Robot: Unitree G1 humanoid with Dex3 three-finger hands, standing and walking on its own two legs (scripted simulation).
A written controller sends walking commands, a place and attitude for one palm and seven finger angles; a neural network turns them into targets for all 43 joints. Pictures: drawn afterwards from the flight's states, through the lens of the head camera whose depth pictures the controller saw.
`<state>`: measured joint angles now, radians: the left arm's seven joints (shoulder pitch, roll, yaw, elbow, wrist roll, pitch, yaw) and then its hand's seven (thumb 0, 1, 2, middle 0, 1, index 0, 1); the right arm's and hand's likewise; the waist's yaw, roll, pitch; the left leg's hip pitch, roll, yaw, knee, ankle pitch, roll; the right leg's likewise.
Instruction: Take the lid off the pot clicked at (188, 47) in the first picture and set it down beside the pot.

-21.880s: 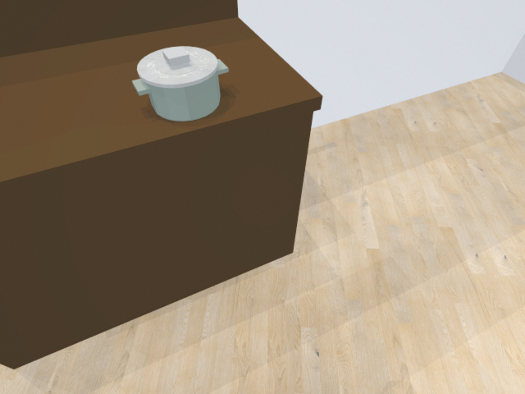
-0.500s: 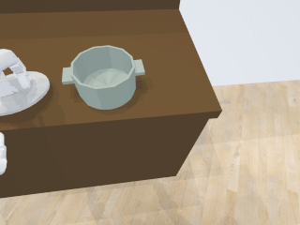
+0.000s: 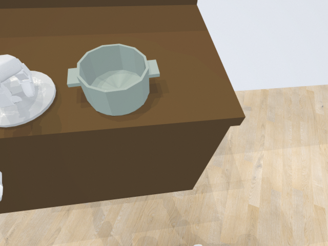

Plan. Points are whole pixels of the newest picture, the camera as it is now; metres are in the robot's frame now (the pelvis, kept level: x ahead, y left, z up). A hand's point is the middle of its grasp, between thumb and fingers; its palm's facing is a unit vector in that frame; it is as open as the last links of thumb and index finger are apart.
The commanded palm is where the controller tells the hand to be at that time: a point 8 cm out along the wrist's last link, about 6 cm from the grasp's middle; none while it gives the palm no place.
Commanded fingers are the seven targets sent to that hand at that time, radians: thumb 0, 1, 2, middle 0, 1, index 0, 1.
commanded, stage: open the fingers wide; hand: left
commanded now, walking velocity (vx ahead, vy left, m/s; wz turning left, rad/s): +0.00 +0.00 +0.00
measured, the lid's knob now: (12, 90) +0.47 +0.36 +0.09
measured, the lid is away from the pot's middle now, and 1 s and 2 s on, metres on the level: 0.25 0.26 0.26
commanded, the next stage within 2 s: raise the empty hand in 0.90 s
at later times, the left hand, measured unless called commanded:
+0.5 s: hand (2, 94) +0.44 +0.35 +0.12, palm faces -0.38 -0.11 -0.92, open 8.2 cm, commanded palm +0.45 +0.35 +0.18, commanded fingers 0.00 -0.01 0.82 -0.45 -0.76 -0.48 -0.78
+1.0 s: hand (5, 93) +0.44 +0.34 +0.12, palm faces -0.38 -0.09 -0.92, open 11.0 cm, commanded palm +0.45 +0.34 +0.18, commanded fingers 0.00 -0.10 0.84 -0.44 -0.69 -0.44 -0.69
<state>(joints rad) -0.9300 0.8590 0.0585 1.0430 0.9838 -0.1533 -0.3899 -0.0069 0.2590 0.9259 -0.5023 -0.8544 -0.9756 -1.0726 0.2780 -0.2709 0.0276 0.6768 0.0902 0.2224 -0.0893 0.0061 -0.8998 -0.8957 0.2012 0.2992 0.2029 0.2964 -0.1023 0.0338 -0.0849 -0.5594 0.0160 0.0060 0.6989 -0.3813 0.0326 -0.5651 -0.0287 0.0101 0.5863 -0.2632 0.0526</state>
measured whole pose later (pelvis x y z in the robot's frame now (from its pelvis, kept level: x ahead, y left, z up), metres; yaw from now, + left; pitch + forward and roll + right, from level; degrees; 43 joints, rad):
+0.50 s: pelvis +0.00 +0.00 +0.00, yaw +0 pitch +14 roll -2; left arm -0.93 0.87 0.04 1.05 0.98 -0.15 -0.38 0.00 0.14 0.87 -0.51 -0.82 -0.63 -0.88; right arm 0.27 -0.28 0.02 0.67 0.09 0.23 -0.09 0.01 -0.90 -0.90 0.20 0.30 0.20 0.30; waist -0.09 0.03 -0.08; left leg -0.55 0.01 0.00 0.68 -0.37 0.03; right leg -0.55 -0.03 0.01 0.56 -0.25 0.05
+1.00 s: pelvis +0.00 +0.00 +0.00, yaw +0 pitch +13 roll -2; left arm -0.93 0.84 0.02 1.04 0.98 -0.14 -0.36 0.00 -0.09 0.82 -0.44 -0.70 -0.45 -0.70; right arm 0.26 -0.27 0.03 0.67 0.09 0.24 -0.08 0.01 -0.90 -0.90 0.20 0.30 0.20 0.30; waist -0.09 0.03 -0.08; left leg -0.52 0.01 0.00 0.66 -0.36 0.04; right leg -0.53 -0.04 0.01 0.55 -0.25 0.05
